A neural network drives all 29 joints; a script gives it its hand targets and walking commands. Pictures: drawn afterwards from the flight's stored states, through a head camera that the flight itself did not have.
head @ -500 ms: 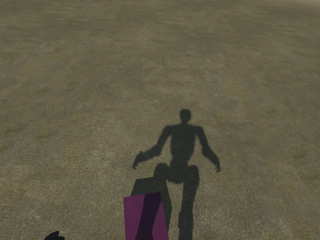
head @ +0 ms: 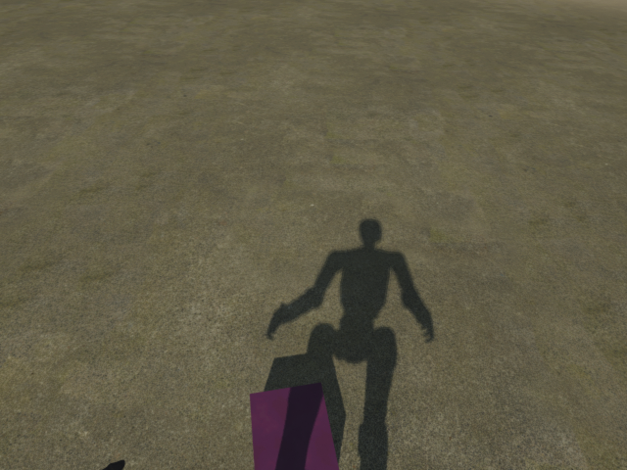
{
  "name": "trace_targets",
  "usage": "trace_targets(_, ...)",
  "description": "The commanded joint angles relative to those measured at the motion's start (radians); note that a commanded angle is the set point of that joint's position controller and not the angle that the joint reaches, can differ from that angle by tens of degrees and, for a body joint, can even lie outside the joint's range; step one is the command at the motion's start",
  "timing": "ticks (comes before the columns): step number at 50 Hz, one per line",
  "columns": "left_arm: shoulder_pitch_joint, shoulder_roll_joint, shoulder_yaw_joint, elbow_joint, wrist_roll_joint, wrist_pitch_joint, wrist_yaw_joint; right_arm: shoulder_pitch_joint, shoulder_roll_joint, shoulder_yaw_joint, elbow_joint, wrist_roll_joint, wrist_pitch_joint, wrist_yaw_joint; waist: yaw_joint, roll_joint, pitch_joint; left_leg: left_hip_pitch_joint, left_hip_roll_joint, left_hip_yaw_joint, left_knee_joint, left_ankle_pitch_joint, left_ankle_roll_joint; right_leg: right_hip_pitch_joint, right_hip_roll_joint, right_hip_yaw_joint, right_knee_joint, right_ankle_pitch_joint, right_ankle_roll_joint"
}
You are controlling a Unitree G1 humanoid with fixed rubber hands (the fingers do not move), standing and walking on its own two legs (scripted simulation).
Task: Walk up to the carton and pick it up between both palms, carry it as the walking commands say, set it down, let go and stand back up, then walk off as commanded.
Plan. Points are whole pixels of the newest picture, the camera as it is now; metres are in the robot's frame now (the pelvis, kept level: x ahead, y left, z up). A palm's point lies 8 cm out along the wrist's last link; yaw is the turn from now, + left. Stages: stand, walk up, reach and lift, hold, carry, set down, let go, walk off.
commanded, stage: stand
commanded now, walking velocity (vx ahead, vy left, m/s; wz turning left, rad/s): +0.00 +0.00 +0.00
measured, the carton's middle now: (291, 443) +0.40 +0.06 -0.68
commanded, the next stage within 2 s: walk off in 0.98 s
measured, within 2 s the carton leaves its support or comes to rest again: neither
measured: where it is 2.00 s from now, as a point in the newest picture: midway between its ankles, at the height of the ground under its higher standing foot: outside the picture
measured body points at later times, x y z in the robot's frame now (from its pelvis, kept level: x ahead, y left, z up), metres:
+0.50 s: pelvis -0.03 -0.01 +0.00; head -0.06 +0.01 +0.45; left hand +0.06 +0.29 -0.12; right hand +0.06 -0.32 -0.10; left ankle -0.01 +0.09 -0.74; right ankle -0.04 -0.13 -0.74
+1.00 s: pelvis -0.03 -0.03 +0.01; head -0.04 -0.02 +0.46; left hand +0.06 +0.28 -0.12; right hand +0.07 -0.33 -0.11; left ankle -0.01 +0.09 -0.74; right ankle -0.04 -0.13 -0.74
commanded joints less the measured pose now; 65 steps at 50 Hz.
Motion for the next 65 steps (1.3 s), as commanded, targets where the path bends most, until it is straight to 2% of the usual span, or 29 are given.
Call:
trace_targets(1, -0.048, 0.148, 0.039, -0.053, -0.007, -0.027, 0.010, -0.058, -0.185, -0.048, -0.038, -0.003, -0.015, -0.010, 0.002, 0.048, -0.019, 0.034, 0.115, -0.127, -0.070, 0.339, -0.010, -0.011, -0.079, 0.084, -0.062, 0.265, -0.011)
trace_targets(4, -0.065, 0.170, 0.035, -0.038, 0.003, -0.029, 0.004, -0.053, -0.180, -0.041, -0.037, 0.014, -0.013, 0.002, -0.002, 0.010, 0.003, 0.028, 0.142, -0.136, -0.082, 0.307, -0.006, -0.028, -0.081, 0.065, -0.077, 0.193, -0.009)
trace_targets(8, -0.035, 0.172, 0.032, -0.005, 0.001, -0.031, 0.007, -0.081, -0.189, -0.036, -0.011, -0.006, -0.017, 0.007, 0.002, 0.063, 0.050, -0.014, 0.139, -0.164, -0.124, 0.160, -0.003, -0.055, -0.074, 0.071, -0.079, 0.114, -0.012)
trace_targets(9, -0.045, 0.160, 0.030, 0.004, 0.008, -0.038, 0.002, -0.071, -0.158, -0.028, -0.003, -0.002, -0.014, 0.003, 0.011, 0.006, 0.046, -0.020, 0.158, -0.191, -0.147, 0.126, -0.002, -0.035, -0.081, 0.069, -0.077, 0.088, -0.015)
trace_targets(10, -0.056, 0.184, 0.028, 0.007, 0.008, -0.026, 0.004, -0.057, -0.193, -0.037, 0.003, 0.003, -0.016, 0.003, -0.010, 0.040, 0.074, -0.008, 0.155, -0.177, -0.152, 0.100, -0.015, -0.071, -0.081, 0.078, -0.101, 0.076, -0.012)
trace_targets(16, -0.098, 0.172, 0.016, 0.035, 0.011, -0.042, 0.002, -0.093, -0.229, -0.054, 0.029, 0.009, -0.020, 0.003, -0.015, -0.007, 0.114, -0.019, 0.145, -0.175, -0.146, 0.119, -0.004, -0.104, -0.099, 0.096, -0.137, 0.065, -0.024)
trace_targets(18, -0.087, 0.150, 0.012, 0.030, -0.003, -0.039, -0.009, -0.091, -0.188, -0.034, 0.033, 0.007, -0.018, 0.007, -0.013, 0.075, 0.054, -0.007, 0.146, -0.155, -0.145, 0.069, 0.000, -0.073, -0.095, 0.097, -0.126, 0.082, -0.025)
trace_targets(21, -0.078, 0.207, 0.027, 0.063, -0.007, -0.038, -0.010, -0.073, -0.225, -0.046, 0.049, -0.005, -0.020, 0.007, 0.002, 0.032, 0.064, -0.057, 0.131, -0.153, -0.176, 0.020, -0.009, -0.036, -0.090, 0.100, -0.123, 0.056, -0.017)
trace_targets(24, -0.067, 0.197, 0.022, 0.075, 0.001, -0.038, 0.002, -0.091, -0.206, -0.034, 0.067, 0.003, -0.013, 0.008, 0.002, 0.102, 0.029, -0.024, 0.154, -0.207, -0.225, -0.066, -0.016, -0.044, -0.074, 0.091, -0.100, 0.041, -0.023)
trace_targets(26, -0.048, 0.181, 0.026, 0.096, 0.010, -0.041, -0.006, -0.071, -0.195, -0.031, 0.057, 0.008, -0.018, 0.011, -0.001, 0.023, 0.080, -0.069, 0.164, -0.224, -0.211, -0.068, -0.003, -0.071, -0.070, 0.072, -0.086, 0.028, -0.034)
trace_targets(28, -0.040, 0.160, 0.018, 0.110, 0.005, -0.032, -0.010, -0.073, -0.207, -0.027, 0.069, 0.003, -0.017, 0.014, 0.003, 0.094, 0.131, -0.110, 0.175, -0.223, -0.209, -0.091, -0.003, -0.079, -0.083, 0.083, -0.105, 0.038, -0.031)
trace_targets(35, -0.097, 0.188, 0.005, 0.109, -0.001, -0.043, -0.011, -0.091, -0.192, -0.017, 0.091, 0.010, -0.021, 0.009, -0.009, 0.001, 0.067, 0.001, 0.147, -0.164, -0.140, 0.094, -0.006, -0.117, -0.117, 0.119, -0.148, 0.036, -0.041)
trace_targets(36, -0.084, 0.192, 0.009, 0.106, -0.002, -0.047, -0.009, -0.058, -0.211, -0.018, 0.087, 0.010, -0.022, 0.007, -0.025, 0.072, 0.004, 0.043, 0.133, -0.146, -0.116, 0.111, -0.006, -0.116, -0.131, 0.140, -0.163, 0.056, -0.052)
trace_targets(37, -0.073, 0.194, 0.009, 0.114, -0.009, -0.051, -0.009, -0.092, -0.197, -0.007, 0.093, 0.009, -0.020, 0.009, -0.001, 0.055, 0.011, 0.027, 0.147, -0.158, -0.114, 0.131, 0.001, -0.077, -0.115, 0.113, -0.146, 0.109, -0.045)
trace_targets(38, -0.129, 0.191, 0.000, 0.119, 0.001, -0.054, -0.009, -0.053, -0.184, -0.013, 0.100, 0.021, -0.017, 0.014, -0.043, 0.029, 0.029, 0.020, 0.145, -0.160, -0.132, 0.161, 0.004, -0.087, -0.114, 0.115, -0.133, 0.141, -0.039)
trace_targets(40, -0.091, 0.185, 0.002, 0.131, -0.013, -0.047, -0.008, -0.066, -0.223, -0.024, 0.113, 0.009, -0.012, 0.004, -0.011, -0.046, 0.075, 0.004, 0.151, -0.166, -0.121, 0.192, 0.013, -0.085, -0.124, 0.122, -0.139, 0.200, -0.042)
trace_targets(42, -0.084, 0.210, 0.013, 0.144, -0.008, -0.044, -0.005, -0.100, -0.211, -0.017, 0.111, 0.001, -0.011, 0.002, 0.020, -0.012, 0.087, -0.005, 0.142, -0.139, -0.101, 0.184, -0.002, -0.090, -0.111, 0.100, -0.148, 0.178, -0.034)
trace_targets(44, -0.132, 0.205, 0.012, 0.143, 0.002, -0.033, -0.002, -0.118, -0.234, -0.031, 0.086, 0.015, -0.017, 0.006, -0.011, -0.034, 0.025, 0.006, 0.141, -0.139, -0.093, 0.159, -0.001, -0.065, -0.130, 0.125, -0.154, 0.165, -0.044)
trace_targets(47, -0.084, 0.192, 0.008, 0.151, -0.016, -0.043, -0.002, -0.078, -0.210, -0.017, 0.091, 0.022, -0.016, 0.014, -0.004, 0.035, -0.021, 0.028, 0.134, -0.131, -0.096, 0.211, -0.006, -0.014, -0.118, 0.102, -0.138, 0.227, -0.034)
trace_targets(49, -0.138, 0.182, 0.001, 0.151, -0.001, -0.045, 0.000, -0.065, -0.183, -0.011, 0.115, 0.028, -0.014, 0.014, -0.021, -0.005, 0.044, 0.021, 0.140, -0.139, -0.112, 0.267, -0.009, -0.037, -0.121, 0.086, -0.131, 0.304, -0.036)
trace_targets(52, -0.120, 0.200, 0.009, 0.140, -0.024, -0.034, 0.001, -0.098, -0.212, -0.010, 0.116, 0.013, -0.003, 0.011, 0.018, 0.057, 0.002, 0.047, 0.136, -0.133, -0.095, 0.281, -0.030, -0.038, -0.096, 0.062, -0.130, 0.211, -0.024)
trace_targets(54, -0.104, 0.197, 0.003, 0.160, -0.011, -0.036, -0.004, -0.085, -0.218, -0.019, 0.128, 0.021, -0.013, 0.004, -0.006, 0.049, 0.028, 0.027, 0.145, -0.154, -0.099, 0.183, -0.014, -0.032, -0.109, 0.076, -0.149, 0.187, -0.035)
trace_targets(57, -0.159, 0.174, 0.008, 0.140, -0.014, -0.035, -0.009, -0.126, -0.240, -0.022, 0.113, 0.013, -0.002, 0.004, 0.003, 0.053, 0.001, 0.026, 0.142, -0.126, -0.095, 0.252, -0.017, -0.046, -0.109, 0.076, -0.123, 0.214, -0.034)
trace_targets(59, -0.152, 0.186, 0.009, 0.159, -0.008, -0.028, -0.005, -0.126, -0.241, -0.021, 0.119, 0.001, -0.001, -0.005, 0.000, 0.033, 0.070, -0.037, 0.178, -0.181, -0.143, 0.279, -0.024, -0.026, -0.091, 0.052, -0.120, 0.202, -0.025)
trace_targets(60, -0.100, 0.195, 0.021, 0.176, -0.020, -0.006, -0.002, -0.138, -0.227, -0.019, 0.109, 0.006, -0.005, 0.001, 0.012, 0.079, 0.045, -0.006, 0.209, -0.220, -0.135, 0.357, -0.019, 0.016, -0.077, 0.047, -0.107, 0.217, -0.027)
trace_targets(61, -0.061, 0.113, -0.004, 0.207, -0.031, 0.022, -0.003, -0.098, -0.153, 0.008, 0.115, 0.016, 0.001, 0.014, -0.001, 0.046, 0.013, 0.008, 0.209, -0.235, -0.140, 0.480, -0.024, 0.029, -0.061, 0.023, -0.055, 0.227, -0.027)
trace_targets(62, -0.057, 0.111, -0.004, 0.196, -0.022, 0.039, -0.002, -0.082, -0.154, 0.003, 0.125, 0.012, 0.006, 0.016, 0.003, 0.099, -0.002, 0.016, 0.241, -0.241, -0.112, 0.560, -0.014, 0.024, -0.059, 0.021, -0.027, 0.257, -0.034)
trace_targets(63, -0.005, 0.154, 0.011, 0.224, -0.023, 0.061, 0.010, -0.032, -0.176, -0.012, 0.143, 0.007, 0.017, 0.009, -0.003, 0.067, 0.038, -0.005, 0.259, -0.238, -0.108, 0.579, -0.007, 0.020, -0.060, 0.010, -0.019, 0.249, -0.034)
trace_targets(65, -0.039, 0.178, 0.024, 0.209, -0.016, 0.083, 0.003, -0.045, -0.242, -0.033, 0.142, 0.003, 0.031, 0.000, -0.032, 0.124, 0.023, -0.021, 0.298, -0.308, -0.093, 0.540, 0.010, -0.025, -0.032, -0.008, 0.021, 0.163, -0.017)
